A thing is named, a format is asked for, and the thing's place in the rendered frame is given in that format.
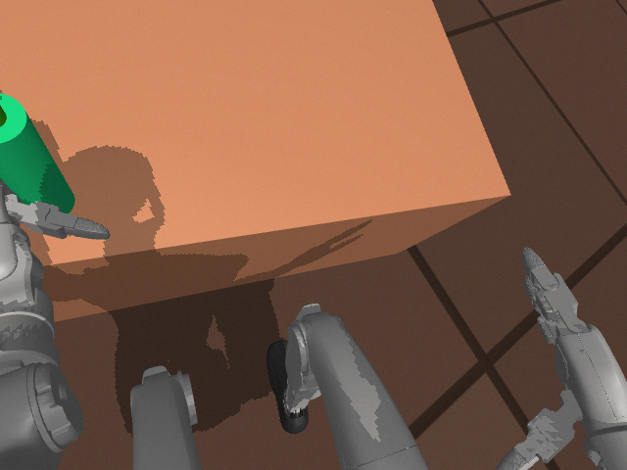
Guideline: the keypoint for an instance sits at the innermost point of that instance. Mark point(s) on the right robot arm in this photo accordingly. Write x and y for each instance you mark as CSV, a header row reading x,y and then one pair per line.
x,y
607,448

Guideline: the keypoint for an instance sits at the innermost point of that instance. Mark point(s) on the left robot hand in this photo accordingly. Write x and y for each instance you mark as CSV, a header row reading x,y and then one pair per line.
x,y
47,219

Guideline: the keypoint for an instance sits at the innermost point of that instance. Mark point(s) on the left robot arm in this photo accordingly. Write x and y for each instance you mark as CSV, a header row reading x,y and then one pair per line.
x,y
39,414

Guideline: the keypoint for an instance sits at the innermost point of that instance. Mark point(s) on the right robot foot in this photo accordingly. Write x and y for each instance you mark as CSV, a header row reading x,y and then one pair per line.
x,y
293,423

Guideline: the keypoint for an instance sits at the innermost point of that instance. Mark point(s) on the right robot hand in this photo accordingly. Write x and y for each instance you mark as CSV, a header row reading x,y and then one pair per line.
x,y
595,387

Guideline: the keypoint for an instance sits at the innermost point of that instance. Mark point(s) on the bottle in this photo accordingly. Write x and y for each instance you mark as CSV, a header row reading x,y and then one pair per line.
x,y
26,166

